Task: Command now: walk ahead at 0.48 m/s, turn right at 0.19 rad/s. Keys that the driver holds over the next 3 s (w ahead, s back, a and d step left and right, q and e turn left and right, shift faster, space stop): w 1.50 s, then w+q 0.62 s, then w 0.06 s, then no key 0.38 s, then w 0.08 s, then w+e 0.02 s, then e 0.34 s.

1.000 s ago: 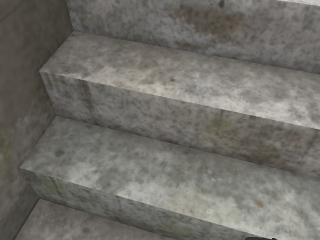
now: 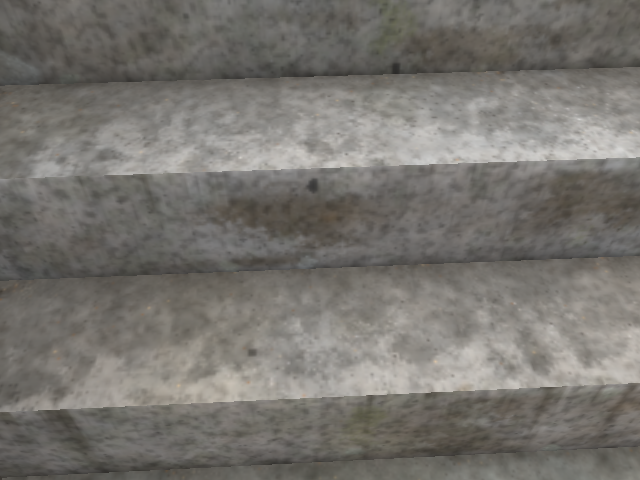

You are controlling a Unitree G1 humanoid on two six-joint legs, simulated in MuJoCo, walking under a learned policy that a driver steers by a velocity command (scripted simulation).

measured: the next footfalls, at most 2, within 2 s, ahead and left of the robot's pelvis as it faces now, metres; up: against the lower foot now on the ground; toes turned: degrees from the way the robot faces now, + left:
right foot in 0.38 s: +0.35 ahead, -0.13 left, +0.21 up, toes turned -9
left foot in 0.90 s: +0.56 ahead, +0.03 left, +0.42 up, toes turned +4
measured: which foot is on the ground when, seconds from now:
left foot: down 0.00-0.42, up 0.44-0.88, down 0.90-1.00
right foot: up 0.00-0.36, down 0.38-0.94, up 0.96-1.00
